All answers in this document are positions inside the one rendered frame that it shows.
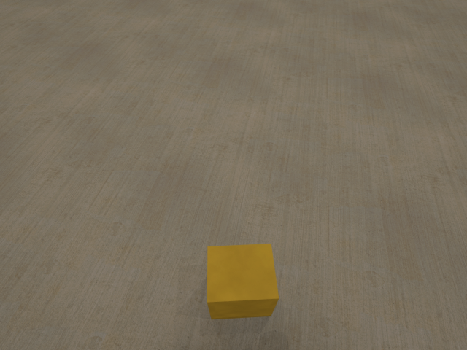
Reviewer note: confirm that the carton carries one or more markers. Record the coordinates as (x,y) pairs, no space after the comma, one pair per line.
(241,281)

